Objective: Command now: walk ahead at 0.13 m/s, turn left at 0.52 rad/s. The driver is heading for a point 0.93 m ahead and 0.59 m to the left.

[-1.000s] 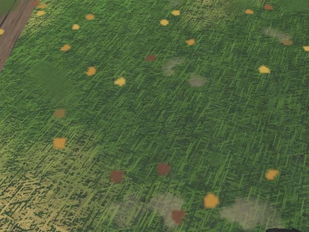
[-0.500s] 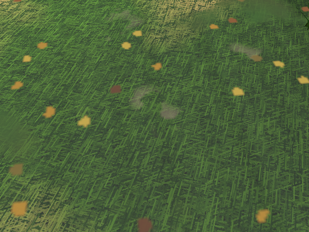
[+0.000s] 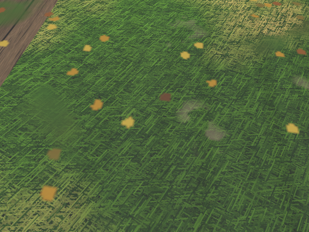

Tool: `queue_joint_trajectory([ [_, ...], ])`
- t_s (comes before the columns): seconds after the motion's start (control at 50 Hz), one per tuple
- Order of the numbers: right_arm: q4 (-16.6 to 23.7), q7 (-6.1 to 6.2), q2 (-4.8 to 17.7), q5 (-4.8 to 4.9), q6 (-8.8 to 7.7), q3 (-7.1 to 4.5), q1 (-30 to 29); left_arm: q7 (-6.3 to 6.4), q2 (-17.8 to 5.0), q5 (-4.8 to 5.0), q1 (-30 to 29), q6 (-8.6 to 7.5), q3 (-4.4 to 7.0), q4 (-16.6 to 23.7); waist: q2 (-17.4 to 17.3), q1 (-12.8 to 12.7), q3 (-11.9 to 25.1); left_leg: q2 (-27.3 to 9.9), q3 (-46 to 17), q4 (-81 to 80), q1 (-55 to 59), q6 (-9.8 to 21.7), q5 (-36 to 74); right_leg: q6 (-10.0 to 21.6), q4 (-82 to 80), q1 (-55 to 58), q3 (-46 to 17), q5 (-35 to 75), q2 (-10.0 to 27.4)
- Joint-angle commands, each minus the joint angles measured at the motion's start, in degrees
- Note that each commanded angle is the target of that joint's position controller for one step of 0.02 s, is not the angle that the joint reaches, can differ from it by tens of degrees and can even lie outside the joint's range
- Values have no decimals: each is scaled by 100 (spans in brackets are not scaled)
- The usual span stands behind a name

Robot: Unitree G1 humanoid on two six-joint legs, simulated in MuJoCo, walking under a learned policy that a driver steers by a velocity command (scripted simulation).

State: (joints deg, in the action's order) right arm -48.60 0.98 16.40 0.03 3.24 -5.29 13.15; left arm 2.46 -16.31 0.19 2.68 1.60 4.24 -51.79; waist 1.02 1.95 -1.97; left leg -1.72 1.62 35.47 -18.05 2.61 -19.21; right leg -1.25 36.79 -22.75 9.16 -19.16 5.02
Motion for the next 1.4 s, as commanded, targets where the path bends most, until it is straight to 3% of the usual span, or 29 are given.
queue_joint_trajectory([
  [0.02,298,10,1378,-144,-309,-300,600,-47,-587,27,-890,-142,174,739,-1214,192,116,-1730,-3432,-2628,969,1544,-1385,32,2071,-2117,-1139,-1126,-413],
  [0.04,324,32,1237,-63,-450,-265,343,-61,-749,106,-747,-203,247,667,-1116,9,-9,-1592,-3206,-2768,1021,1197,-1938,154,1995,-2251,-1263,-425,-285],
  [0.08,330,82,938,83,-538,-168,169,-44,-802,8,-532,-307,317,441,-986,-92,14,-1331,-2737,-2749,1209,826,-1569,126,1751,-2151,-1298,313,-185],
  [0.12,263,122,753,65,-579,-107,444,-122,-642,11,-585,-449,308,406,-839,-61,174,-1140,-2445,-2743,1491,758,-971,90,1430,-1993,-1273,876,-265],
  [0.24,212,155,922,86,-642,-160,754,-233,-434,62,-876,-652,222,459,-985,120,68,-896,-2112,-2672,1402,853,-165,-163,-14,-1423,-1243,1489,-443],
  [0.34,219,111,1032,142,-590,-221,832,-322,-496,133,-1124,-786,133,636,-961,286,-62,-896,-2371,-2366,1137,924,-154,-198,-833,-813,-1235,1223,-502],
  [0.4,306,77,958,141,-551,-201,690,-361,-707,172,-739,-894,167,589,-1094,79,64,-861,-2668,-2052,966,860,58,-61,-1189,62,-1221,1107,-546],
  [0.44,415,78,659,127,-527,-105,536,-330,-903,125,156,-948,264,327,-1018,-370,384,-493,-2521,-1319,522,618,284,148,-1538,1382,-1187,1209,-413],
  [0.46,522,64,323,66,-545,3,445,-285,-1165,41,1027,-960,347,177,-466,-744,972,-89,-2012,79,-207,369,99,445,-1499,2721,-1942,820,369],
  [0.48,816,48,-29,134,-642,105,723,-267,-1811,-43,1697,-880,485,47,1376,-640,1508,703,-1126,1879,-1987,-5,-1356,1233,-1971,4208,-4159,-330,1688],
  [0.5,802,65,488,258,-695,12,851,-314,-1484,8,1601,-868,416,3,1424,-583,1183,307,-1151,2951,-2854,-49,-1488,1481,-2325,4031,-5087,-1490,2002],
  [0.52,761,59,865,258,-698,-77,559,-320,-989,30,1290,-867,281,167,899,-632,566,24,-1193,3340,-3075,-19,-1002,1286,-2357,3517,-4331,-1393,1727],
  [0.58,838,-8,647,166,-648,-89,198,-284,-474,-48,750,-790,99,249,605,-421,-30,-431,-993,3079,-2667,-58,110,910,-2563,2384,-2552,507,1081],
  [0.64,1057,-99,344,185,-606,-18,-2,-256,-579,-56,883,-803,115,155,567,-411,-61,-528,-739,2785,-2627,-148,520,981,-2742,2129,-1723,1693,950],
  [0.8,1684,-373,105,144,-599,150,-1174,-190,-974,46,1224,-713,162,135,236,-657,-283,-316,19,451,-2026,-81,2015,888,-2820,2191,-274,2926,888],
  [0.86,1837,-452,319,139,-565,58,-1186,-166,-1185,114,1351,-605,210,133,358,-438,-133,27,317,115,-1524,215,1502,750,-2190,2701,43,4847,1030],
  [0.9,1699,-458,687,133,-519,-136,-396,-109,-1366,126,1388,-493,262,177,523,97,402,444,543,57,-381,505,1017,659,-829,2770,200,6447,1040],
  [0.92,1444,-395,972,149,-487,-309,549,-84,-1323,130,1322,-472,236,221,364,623,860,601,463,-275,1039,732,1366,506,372,2165,295,6145,894],
  [0.94,1264,-242,1384,175,-396,-456,1325,-99,-995,-42,1486,-512,114,323,-433,838,1372,-175,-807,-336,2777,1046,1171,281,2204,697,287,3598,600],
  [0.96,1399,-245,1872,172,-483,-442,932,-235,-232,-142,2052,-694,-149,665,-1724,-4,2105,-1640,-4289,-1069,4368,2193,49,67,4097,-1598,-526,-1503,-588],
  [0.98,1486,-273,1298,130,-548,-303,1174,-320,-869,87,1230,-906,-24,750,-950,561,2369,-1685,-4757,-1747,4329,2064,-437,171,4458,-2126,-1496,-1328,-472],
  [1.0,1420,-286,1118,81,-630,-229,919,-349,-999,250,751,-997,15,948,-723,513,1433,-1528,-3947,-1877,3606,1783,40,280,4231,-2443,-1432,-771,-252],
  [1.02,1443,-284,1012,94,-676,-187,542,-309,-888,170,715,-1034,-20,942,-133,209,946,-1273,-3311,-1907,2671,1609,696,295,3708,-2160,-1436,-303,-12],
  [1.04,1505,-272,877,63,-685,-136,181,-275,-890,48,791,-1009,10,879,-68,-39,642,-1049,-2777,-1964,1897,1488,1336,234,3251,-1774,-1422,-97,135],
  [1.06,1589,-250,790,-22,-695,-93,-19,-284,-925,21,964,-931,40,854,-233,-240,547,-916,-2509,-2083,1378,1452,1731,187,3062,-1399,-1468,54,246],
  [1.12,1546,-173,821,39,-735,-92,-37,-270,-732,-104,966,-741,26,934,-271,-376,375,-720,-2044,-2325,561,1501,2263,-105,2388,-1133,-1294,396,214],
  [1.24,1296,-20,1006,95,-672,-152,476,-325,-418,-85,-382,-765,-113,1382,-447,112,82,-239,-1540,-2212,74,1038,1577,-278,-79,-668,-1145,2538,-292],
  [1.34,1075,7,881,131,-611,-129,822,-436,-714,11,-541,-860,-15,1527,-688,144,138,-646,-2226,-1521,953,904,1259,-57,-750,-530,-1351,2145,-380],
  [1.4,1033,-3,689,88,-558,-63,792,-420,-912,-49,354,-934,129,1316,-868,-309,472,-448,-2179,-608,1158,648,2372,350,-1066,672,-1084,1650,-458],
])
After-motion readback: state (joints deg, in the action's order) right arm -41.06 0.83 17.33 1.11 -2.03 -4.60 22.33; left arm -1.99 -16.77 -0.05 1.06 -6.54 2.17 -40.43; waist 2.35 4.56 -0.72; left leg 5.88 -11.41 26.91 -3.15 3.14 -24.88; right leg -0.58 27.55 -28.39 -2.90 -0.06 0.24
